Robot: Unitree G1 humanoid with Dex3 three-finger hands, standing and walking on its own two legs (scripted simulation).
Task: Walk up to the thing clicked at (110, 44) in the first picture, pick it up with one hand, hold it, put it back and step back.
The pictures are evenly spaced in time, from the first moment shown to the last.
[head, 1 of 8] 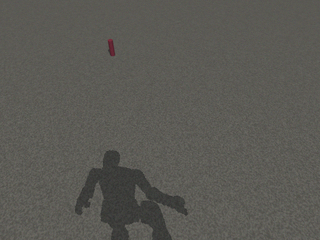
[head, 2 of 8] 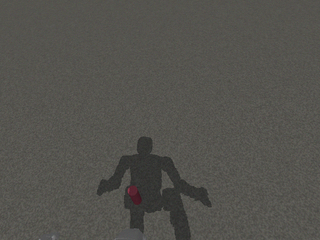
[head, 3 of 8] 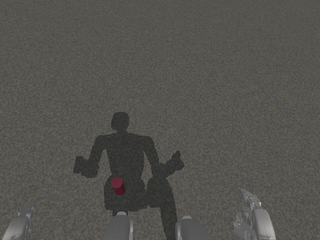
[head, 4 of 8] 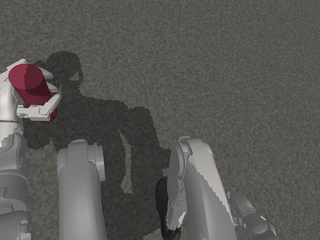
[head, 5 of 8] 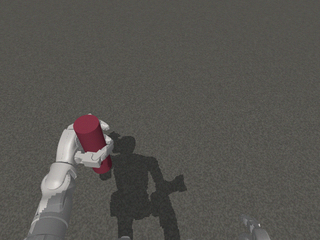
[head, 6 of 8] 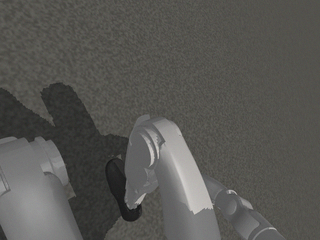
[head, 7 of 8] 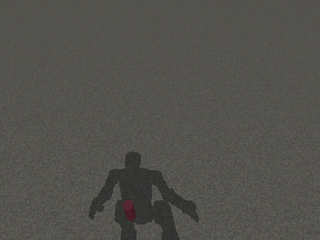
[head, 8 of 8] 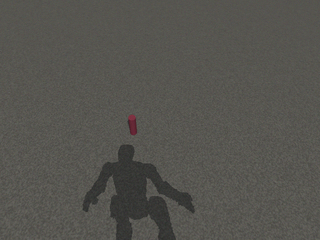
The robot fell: no
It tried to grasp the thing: yes
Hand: left
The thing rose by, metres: 0.69
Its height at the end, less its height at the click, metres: +0.00
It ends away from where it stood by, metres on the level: 0.01
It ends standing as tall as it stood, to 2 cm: yes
